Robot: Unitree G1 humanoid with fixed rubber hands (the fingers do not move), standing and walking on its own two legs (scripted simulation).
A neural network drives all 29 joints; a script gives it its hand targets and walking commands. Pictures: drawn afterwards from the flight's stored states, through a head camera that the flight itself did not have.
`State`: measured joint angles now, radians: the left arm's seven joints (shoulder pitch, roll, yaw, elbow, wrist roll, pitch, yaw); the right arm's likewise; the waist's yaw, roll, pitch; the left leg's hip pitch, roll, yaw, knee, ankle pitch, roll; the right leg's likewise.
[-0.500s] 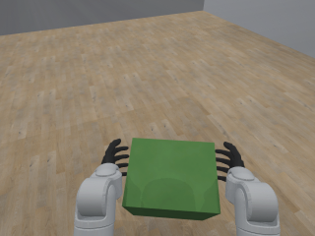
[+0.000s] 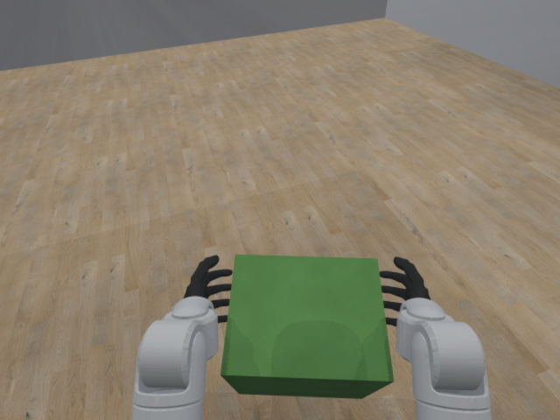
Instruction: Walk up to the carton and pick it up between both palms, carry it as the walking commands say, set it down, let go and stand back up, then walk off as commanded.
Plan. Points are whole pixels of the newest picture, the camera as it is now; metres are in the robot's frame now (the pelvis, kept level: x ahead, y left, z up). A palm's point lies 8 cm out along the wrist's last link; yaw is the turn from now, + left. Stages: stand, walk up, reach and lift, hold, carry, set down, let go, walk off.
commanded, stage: carry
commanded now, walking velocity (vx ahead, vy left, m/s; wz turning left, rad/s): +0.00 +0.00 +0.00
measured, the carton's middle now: (302, 331) +0.28 +0.01 +0.00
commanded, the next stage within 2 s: none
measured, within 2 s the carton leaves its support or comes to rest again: neither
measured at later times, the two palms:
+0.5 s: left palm (171, 344) +0.20 +0.16 +0.11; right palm (414, 348) +0.21 -0.12 +0.11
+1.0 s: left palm (165, 356) +0.20 +0.17 +0.08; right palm (402, 361) +0.20 -0.11 +0.08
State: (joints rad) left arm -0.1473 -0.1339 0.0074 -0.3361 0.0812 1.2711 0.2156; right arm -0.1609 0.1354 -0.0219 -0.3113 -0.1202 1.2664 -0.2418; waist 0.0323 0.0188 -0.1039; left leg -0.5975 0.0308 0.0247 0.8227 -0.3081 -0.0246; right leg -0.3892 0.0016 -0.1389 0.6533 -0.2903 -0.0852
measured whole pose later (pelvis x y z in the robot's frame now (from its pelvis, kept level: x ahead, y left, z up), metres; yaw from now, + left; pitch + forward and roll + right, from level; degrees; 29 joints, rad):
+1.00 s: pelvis -0.06 +0.03 +0.01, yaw +1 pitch +3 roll +0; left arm -0.12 -0.13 0.02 -0.23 0.12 1.11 0.18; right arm -0.13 0.13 -0.03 -0.20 -0.13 1.10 -0.18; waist 0.00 -0.01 -0.13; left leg -0.43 0.00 0.05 0.58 -0.21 0.02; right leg -0.47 -0.03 -0.13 0.52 -0.11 -0.04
